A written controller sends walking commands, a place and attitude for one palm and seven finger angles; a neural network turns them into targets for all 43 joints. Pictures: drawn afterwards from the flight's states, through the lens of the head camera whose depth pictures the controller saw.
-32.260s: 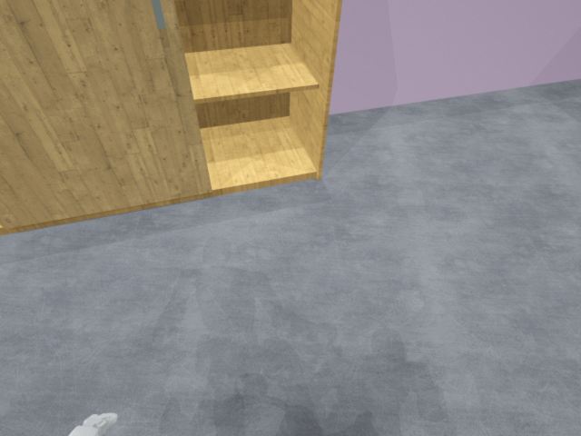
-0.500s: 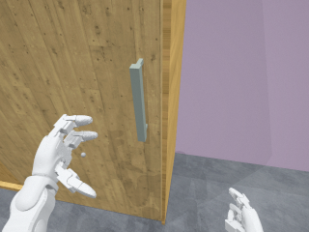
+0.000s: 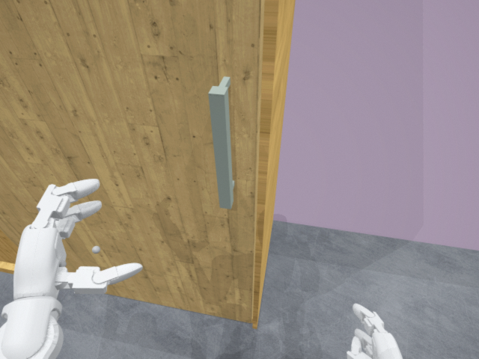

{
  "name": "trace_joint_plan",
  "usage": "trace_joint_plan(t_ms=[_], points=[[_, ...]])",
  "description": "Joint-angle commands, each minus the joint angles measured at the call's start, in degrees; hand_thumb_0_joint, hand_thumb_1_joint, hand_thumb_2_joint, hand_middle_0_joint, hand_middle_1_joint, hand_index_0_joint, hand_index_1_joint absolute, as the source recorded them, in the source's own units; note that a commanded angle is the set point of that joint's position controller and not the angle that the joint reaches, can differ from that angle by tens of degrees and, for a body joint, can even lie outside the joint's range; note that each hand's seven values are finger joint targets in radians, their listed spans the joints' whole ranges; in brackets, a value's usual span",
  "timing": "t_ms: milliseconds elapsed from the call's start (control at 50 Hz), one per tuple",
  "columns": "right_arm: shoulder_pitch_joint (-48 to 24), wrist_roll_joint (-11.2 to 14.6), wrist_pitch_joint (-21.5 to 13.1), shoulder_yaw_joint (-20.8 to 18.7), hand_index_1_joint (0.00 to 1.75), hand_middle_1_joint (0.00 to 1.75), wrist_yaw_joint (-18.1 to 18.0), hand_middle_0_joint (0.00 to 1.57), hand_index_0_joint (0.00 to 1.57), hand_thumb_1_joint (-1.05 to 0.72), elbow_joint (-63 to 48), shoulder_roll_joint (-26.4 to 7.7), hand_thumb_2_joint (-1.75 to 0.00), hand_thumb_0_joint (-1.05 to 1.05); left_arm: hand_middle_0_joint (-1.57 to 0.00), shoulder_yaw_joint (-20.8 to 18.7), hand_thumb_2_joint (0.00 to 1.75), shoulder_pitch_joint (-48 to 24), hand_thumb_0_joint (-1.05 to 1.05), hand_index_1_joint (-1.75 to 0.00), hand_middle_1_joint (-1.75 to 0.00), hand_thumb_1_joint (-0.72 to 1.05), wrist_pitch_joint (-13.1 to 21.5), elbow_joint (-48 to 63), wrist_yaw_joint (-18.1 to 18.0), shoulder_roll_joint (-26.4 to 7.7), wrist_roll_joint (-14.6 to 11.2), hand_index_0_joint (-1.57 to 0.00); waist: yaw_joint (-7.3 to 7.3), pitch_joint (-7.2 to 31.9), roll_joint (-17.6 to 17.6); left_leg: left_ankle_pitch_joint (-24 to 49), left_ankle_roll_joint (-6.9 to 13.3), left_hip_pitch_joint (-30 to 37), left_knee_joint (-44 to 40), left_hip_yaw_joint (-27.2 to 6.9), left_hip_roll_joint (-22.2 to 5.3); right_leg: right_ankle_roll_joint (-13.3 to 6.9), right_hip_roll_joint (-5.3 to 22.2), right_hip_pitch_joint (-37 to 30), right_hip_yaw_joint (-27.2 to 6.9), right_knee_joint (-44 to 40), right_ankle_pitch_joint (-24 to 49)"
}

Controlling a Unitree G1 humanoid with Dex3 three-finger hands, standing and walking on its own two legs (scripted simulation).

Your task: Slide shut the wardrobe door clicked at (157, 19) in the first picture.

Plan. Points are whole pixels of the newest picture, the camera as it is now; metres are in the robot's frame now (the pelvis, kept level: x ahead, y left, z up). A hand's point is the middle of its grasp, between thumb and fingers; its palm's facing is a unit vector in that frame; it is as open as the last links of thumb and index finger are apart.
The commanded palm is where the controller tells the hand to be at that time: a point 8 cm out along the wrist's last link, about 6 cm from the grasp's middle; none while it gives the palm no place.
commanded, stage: draw the hand back to the body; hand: left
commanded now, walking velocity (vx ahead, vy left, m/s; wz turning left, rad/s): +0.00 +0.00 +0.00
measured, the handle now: (226, 149) +0.41 +0.08 +0.16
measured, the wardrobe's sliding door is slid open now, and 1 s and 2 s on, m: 0.00 0.00 0.00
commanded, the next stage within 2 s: step back with the hand held close in 0.76 s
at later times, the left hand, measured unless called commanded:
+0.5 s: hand (55, 246) +0.19 +0.27 +0.16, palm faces +0.47 -0.80 -0.36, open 7.9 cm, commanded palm +0.15 +0.30 +0.18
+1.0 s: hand (52, 232) +0.21 +0.28 +0.17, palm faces +0.48 -0.78 -0.39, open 7.4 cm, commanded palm +0.15 +0.30 +0.18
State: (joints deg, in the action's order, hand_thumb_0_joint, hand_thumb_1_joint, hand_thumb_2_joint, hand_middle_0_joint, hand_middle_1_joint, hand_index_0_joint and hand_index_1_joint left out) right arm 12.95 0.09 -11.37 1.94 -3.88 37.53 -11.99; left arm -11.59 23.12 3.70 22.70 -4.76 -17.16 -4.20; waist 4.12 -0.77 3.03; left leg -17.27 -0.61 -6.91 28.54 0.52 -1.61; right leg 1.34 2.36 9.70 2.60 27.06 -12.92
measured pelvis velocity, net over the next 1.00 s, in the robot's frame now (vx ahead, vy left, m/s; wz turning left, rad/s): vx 0.01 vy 0.00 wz -0.02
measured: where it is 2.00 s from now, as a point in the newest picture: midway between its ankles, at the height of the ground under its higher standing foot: outside the picture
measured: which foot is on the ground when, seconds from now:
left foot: down 0.00-1.00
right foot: down 0.00-1.00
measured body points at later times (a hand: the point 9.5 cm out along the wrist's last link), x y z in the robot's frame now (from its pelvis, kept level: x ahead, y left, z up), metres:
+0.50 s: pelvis +0.01 +0.00 +0.00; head -0.02 -0.01 +0.45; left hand +0.16 +0.31 +0.18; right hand +0.20 -0.22 -0.07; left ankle -0.02 +0.13 -0.74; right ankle +0.02 -0.14 -0.74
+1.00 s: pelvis +0.01 +0.00 +0.00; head +0.00 -0.01 +0.45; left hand +0.18 +0.32 +0.19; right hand +0.19 -0.22 -0.08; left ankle -0.02 +0.13 -0.74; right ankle +0.02 -0.14 -0.74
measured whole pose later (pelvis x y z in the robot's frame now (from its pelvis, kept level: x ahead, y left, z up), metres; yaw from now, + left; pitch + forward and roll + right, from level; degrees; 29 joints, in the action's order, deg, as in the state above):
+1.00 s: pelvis +0.01 +0.00 +0.00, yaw -1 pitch -2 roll -1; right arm 10.6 -0.3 -7.2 1.1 -3.8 36.4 -12.4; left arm -23.0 22.9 8.0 20.4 -6.4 -20.4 -3.3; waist 3.7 -1.4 2.8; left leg -16.8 -0.4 -7.8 27.0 1.1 -2.5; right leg 1.6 1.3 9.6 2.2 22.7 -10.7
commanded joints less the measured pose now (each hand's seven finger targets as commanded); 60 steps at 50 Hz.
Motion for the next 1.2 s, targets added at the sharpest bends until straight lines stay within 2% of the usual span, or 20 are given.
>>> trace_joint_plan(t_ms=[0,80,180,260,360,500,600,700,840,860,880,900,920,940,980,1020,1040,1100,1120,1180], points=[[-9.4,-0.1,-3.7,-2.4,0.3,0.3,-0.8,0.2,0.2,-0.9,-10.0,-6.0,-0.9,0.0,-0.22,-7.7,0.58,-7.9,0.0,-0.68,-0.68,0.25,5.7,15.3,-2.0,-10.5,0.7,-0.22,0.0,6.7,2.0,9.4,1.4,-2.3,-6.4,0.1,0.6,-2.2,-0.8,-4.8,0.0,-3.8,4.8],[-9.5,0.1,-3.1,-2.7,0.3,0.3,-0.8,0.2,0.2,-0.9,-9.5,-6.1,-0.9,0.0,-0.22,-8.6,0.65,-5.7,0.0,-0.6,-0.6,0.39,5.6,12.1,-2.0,-10.0,0.5,-0.22,-0.05,2.7,-0.6,9.4,1.1,-3.3,-7.1,0.0,0.0,-2.2,-1.3,-3.7,0.2,-4.3,4.4],[-9.4,0.3,-2.0,-3.2,0.3,0.3,-0.7,0.2,0.2,-0.9,-9.6,-6.3,-0.9,0.0,-0.21,-10.8,0.74,-3.8,0.0,-0.49,-0.49,0.57,5.8,9.5,-1.8,-10.7,0.3,-0.21,0.23,1.3,-2.5,9.9,1.2,-3.6,-7.5,0.5,-0.2,-2.0,-1.3,-3.8,0.1,-4.6,4.8],[-9.3,0.1,-1.6,-3.4,0.3,0.3,-0.6,0.2,0.2,-0.9,-9.8,-6.2,-0.9,0.0,-0.21,-13.2,0.81,-3.1,0.0,-0.41,-0.41,0.72,6.1,11.6,-1.8,-12.2,0.2,-0.21,0.67,4.0,0.9,12.1,1.1,-2.5,-7.2,0.8,0.0,-2.1,-1.2,-5.6,-0.2,-4.2,7.4],[-9.1,0.0,-2.0,-3.4,0.3,0.3,-0.8,0.2,0.2,-0.9,-9.7,-6.2,-0.9,0.0,-0.2,-14.7,0.9,-3.1,0.0,-0.3,-0.3,0.9,6.1,13.5,-2.3,-13.3,0.2,-0.2,0.58,4.2,2.8,12.7,1.0,-1.9,-6.9,1.1,0.2,-2.2,-1.3,-5.8,-0.3,-4.8,8.1],[-9.1,0.0,-1.8,-3.6,0.3,0.3,-0.9,0.2,0.2,-0.9,-9.3,-6.6,-0.9,0.0,-0.2,-12.2,0.9,-4.7,0.0,-0.3,-0.3,0.9,5.2,11.2,-2.3,-11.3,0.3,-0.2,-0.17,2.1,-0.9,12.3,1.4,-1.3,-6.9,1.0,0.2,-1.8,-1.5,-4.0,0.1,-5.6,7.0],[-9.2,-0.3,-1.8,-3.6,0.3,0.3,-0.8,0.2,0.2,-0.9,-9.4,-6.4,-0.9,0.0,-0.2,-13.5,0.9,-4.3,0.0,-0.3,-0.3,0.9,5.3,12.9,-2.4,-12.5,0.4,-0.2,0.5,4.8,1.1,13.9,1.2,-0.8,-6.9,0.9,0.5,-2.0,-1.3,-6.2,0.0,-4.8,8.8],[-9.3,-0.4,-1.8,-3.3,0.3,0.3,-0.7,0.2,0.2,-0.9,-9.4,-6.2,-0.9,0.0,-0.2,-13.6,0.9,-3.4,0.0,-0.3,-0.3,0.9,5.2,13.1,-2.3,-12.3,0.3,-0.2,0.53,3.9,1.8,14.3,0.9,-1.3,-7.0,0.8,0.4,-2.1,-1.4,-6.2,0.1,-4.9,9.4],[-9.2,-0.4,-1.1,-3.4,0.3,0.3,-0.9,0.2,0.2,-0.9,-9.5,-6.2,-0.9,0.0,-0.2,-13.8,0.9,-2.8,0.0,-0.3,-0.3,0.9,4.7,10.7,-2.0,-11.9,0.0,-0.2,0.44,2.2,-1.3,13.6,1.2,-1.7,-7.2,1.0,0.3,-1.8,-1.5,-5.4,0.0,-5.8,8.6],[-9.0,-0.1,-0.7,-3.5,0.3,0.3,-1.1,0.2,0.2,-0.9,-8.8,-6.5,-0.9,0.0,-0.2,-15.2,0.9,-5.6,0.0,-0.3,-0.3,0.9,4.4,7.8,-2.3,-13.3,0.1,-0.2,-0.05,1.4,-1.4,12.7,1.2,-1.9,-7.3,1.3,0.2,-1.8,-1.6,-4.6,0.0,-6.0,7.6],[-7.9,0.1,0.2,-3.0,0.3,0.3,-0.6,0.2,0.2,-0.9,-11.4,-7.1,-0.9,0.0,-0.2,-22.6,0.9,-15.7,0.0,-0.3,-0.3,0.9,7.8,14.5,-2.8,-21.3,0.4,-0.2,-1.8,-2.6,-2.4,6.8,2.2,-6.2,-6.1,1.4,-0.2,-1.7,1.1,0.9,-6.2,-10.3,9.6],[-7.7,-0.1,0.9,-2.9,0.3,0.3,-0.7,0.2,0.2,-0.9,-9.6,-6.1,-0.9,0.0,-0.2,-19.6,0.9,-9.5,0.0,-0.3,-0.3,0.9,8.2,8.3,-2.5,-17.0,0.6,-0.2,-2.45,-2.3,-6.3,5.5,2.5,-5.2,-4.5,0.7,0.4,-1.9,2.2,2.4,-6.8,-11.5,8.8],[-8.6,-0.2,1.4,-3.2,0.3,0.3,-0.6,0.2,0.2,-0.9,-9.9,-6.3,-0.9,0.0,-0.2,-19.0,0.9,-9.5,0.0,-0.3,-0.3,0.9,8.7,9.8,-2.3,-17.0,1.0,-0.2,-2.34,-2.4,-5.3,5.7,2.5,-4.7,-4.2,1.0,0.6,-2.0,2.6,3.4,-7.1,-11.9,9.9],[-8.3,-0.5,2.0,-3.2,0.3,0.3,-0.6,0.2,0.2,-0.9,-10.1,-6.4,-0.9,0.0,-0.2,-16.8,0.9,-5.5,0.0,-0.3,-0.3,0.9,8.5,8.0,-2.1,-14.2,1.3,-0.2,-2.52,-0.7,-5.3,7.5,2.4,-3.8,-4.1,1.1,0.4,-2.0,2.7,2.8,-6.7,-11.2,11.4],[-8.4,-0.8,2.8,-3.5,0.3,0.3,-0.3,0.2,0.2,-0.9,-11.2,-7.2,-0.9,0.0,-0.2,-14.8,0.9,-2.1,0.0,-0.3,-0.3,0.9,9.0,10.0,-2.2,-12.3,1.7,-0.2,-2.4,4.3,-0.9,12.8,2.2,-3.0,-4.7,1.4,-0.4,-1.7,2.6,-0.4,-5.2,-7.8,17.1],[-8.6,-0.9,3.5,-3.9,0.3,0.3,-0.3,0.2,0.2,-0.9,-12.2,-7.5,-0.9,0.0,-0.2,-15.0,0.9,0.9,0.0,-0.3,-0.3,0.9,9.3,12.4,-2.6,-12.4,1.8,-0.2,-2.13,9.2,2.1,19.3,2.1,-1.9,-5.0,1.3,-1.4,-1.2,2.2,-3.2,-3.6,-4.3,22.3],[-8.1,-0.8,3.9,-4.1,0.3,0.3,-0.2,0.2,0.2,-0.9,-12.7,-7.3,-0.9,0.0,-0.2,-15.9,0.9,2.5,0.0,-0.3,-0.3,0.9,9.4,13.5,-2.9,-13.2,1.9,-0.2,-2.12,11.8,1.3,21.7,2.1,-1.7,-4.7,1.1,-1.9,-1.0,2.0,-4.4,-3.2,-2.8,23.8],[-8.0,-0.7,5.2,-4.7,0.3,0.3,-0.3,0.2,0.2,-0.9,-14.1,-7.0,-0.9,0.0,-0.2,-19.4,0.9,5.8,0.0,-0.3,-0.3,0.9,9.9,16.7,-3.7,-16.1,2.0,-0.2,-2.1,14.8,-1.9,25.0,2.1,-3.2,-4.1,0.1,-2.7,-0.8,1.7,-5.9,-2.9,-0.2,26.8],[-8.4,-0.7,5.5,-4.8,0.3,0.3,-0.5,0.2,0.2,-0.9,-14.3,-7.1,-0.9,0.0,-0.2,-21.2,0.9,6.7,0.0,-0.3,-0.3,0.9,10.0,17.7,-4.0,-17.7,1.9,-0.2,-1.95,15.2,-1.3,25.4,2.1,-3.9,-4.2,-0.3,-2.8,-0.7,1.6,-6.2,-2.8,0.5,27.1],[-8.3,-0.5,6.2,-5.0,0.3,0.3,-0.8,0.2,0.2,-0.9,-15.3,-6.8,-0.9,0.0,-0.2,-22.0,0.9,8.0,0.0,-0.3,-0.3,0.9,10.6,19.5,-4.2,-17.6,1.7,-0.2,-2.07,13.7,-0.3,24.7,2.3,-8.1,-4.9,-1.2,-3.8,-0.5,0.8,-6.5,-2.5,3.3,26.6]])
